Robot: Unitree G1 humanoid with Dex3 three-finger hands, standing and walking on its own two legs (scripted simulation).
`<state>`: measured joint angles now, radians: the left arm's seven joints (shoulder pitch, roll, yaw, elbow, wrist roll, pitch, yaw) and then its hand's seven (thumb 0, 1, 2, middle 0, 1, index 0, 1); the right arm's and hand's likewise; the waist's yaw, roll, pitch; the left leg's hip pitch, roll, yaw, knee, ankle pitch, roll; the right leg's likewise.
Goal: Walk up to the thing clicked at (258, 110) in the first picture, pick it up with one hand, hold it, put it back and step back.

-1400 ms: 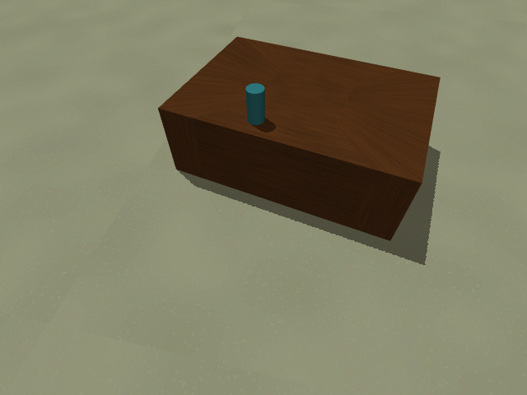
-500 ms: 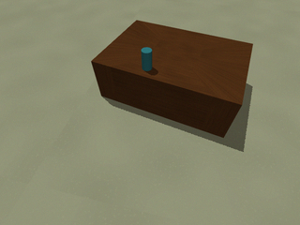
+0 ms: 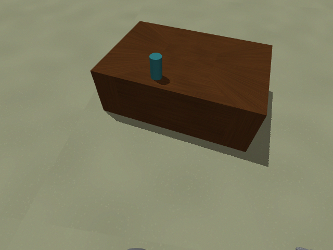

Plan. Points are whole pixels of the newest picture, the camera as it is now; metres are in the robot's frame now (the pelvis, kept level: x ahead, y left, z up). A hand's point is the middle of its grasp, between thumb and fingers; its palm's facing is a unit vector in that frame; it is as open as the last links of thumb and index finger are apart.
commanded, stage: walk up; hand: left
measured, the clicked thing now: (156, 66) +1.16 +0.15 -0.30
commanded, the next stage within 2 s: none
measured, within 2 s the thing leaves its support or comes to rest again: neither
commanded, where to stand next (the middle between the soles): +0.70 +0.08 m, yaw -18 degrees
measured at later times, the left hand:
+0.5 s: hand (91, 170) +0.35 +0.27 -0.12, palm faces -0.16 -0.89 -0.43, open 7.4 cm
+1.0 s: hand (91, 126) +0.54 +0.34 -0.14, palm faces -0.32 -0.86 -0.39, open 7.4 cm
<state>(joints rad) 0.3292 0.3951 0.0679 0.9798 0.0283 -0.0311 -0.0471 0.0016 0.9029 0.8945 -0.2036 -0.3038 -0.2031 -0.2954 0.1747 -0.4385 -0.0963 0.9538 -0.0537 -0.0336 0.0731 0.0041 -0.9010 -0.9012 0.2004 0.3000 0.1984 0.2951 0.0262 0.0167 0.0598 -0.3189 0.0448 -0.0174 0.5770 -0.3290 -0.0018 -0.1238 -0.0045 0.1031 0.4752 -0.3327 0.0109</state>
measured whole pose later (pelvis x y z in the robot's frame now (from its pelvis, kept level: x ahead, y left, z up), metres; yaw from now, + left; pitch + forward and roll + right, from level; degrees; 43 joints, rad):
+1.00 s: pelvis +0.39 +0.09 +0.00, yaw -15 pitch -2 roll +0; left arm 0.27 0.44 0.04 0.90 0.00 -0.07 -0.03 0.00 0.91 0.89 -0.20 -0.30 -0.20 -0.29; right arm 0.40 -0.42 -0.07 0.83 -0.04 -0.04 0.07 0.00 -0.90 -0.90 0.20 0.30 0.20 0.30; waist -0.06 0.00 0.09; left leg -0.21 0.06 0.14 0.58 -0.35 0.03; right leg -0.50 -0.03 -0.06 0.84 -0.36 -0.03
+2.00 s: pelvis +0.66 +0.13 -0.02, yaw -19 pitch -2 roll +1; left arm 0.08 0.35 0.01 0.94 0.00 0.01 -0.02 0.00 0.91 0.89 -0.20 -0.30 -0.20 -0.29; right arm 0.20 -0.38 0.00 0.95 0.00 -0.04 -0.01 0.00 -0.90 -0.90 0.20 0.30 0.20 0.30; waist -0.02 0.00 0.10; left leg -0.29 0.04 0.08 0.73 -0.41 -0.01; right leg -0.42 -0.04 -0.03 0.74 -0.29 -0.01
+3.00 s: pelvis +0.67 +0.12 +0.01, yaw -19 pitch -2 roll +1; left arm 0.05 0.33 0.03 1.17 0.01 0.01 -0.02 0.00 0.91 0.89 -0.20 -0.30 -0.20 -0.29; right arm 0.10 -0.35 0.00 1.15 -0.02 -0.03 0.00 0.00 -0.90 -0.90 0.20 0.30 0.20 0.30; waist 0.00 0.00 0.04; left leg -0.06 0.05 0.07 0.31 -0.21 -0.03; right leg -0.19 -0.01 -0.05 0.35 -0.13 -0.02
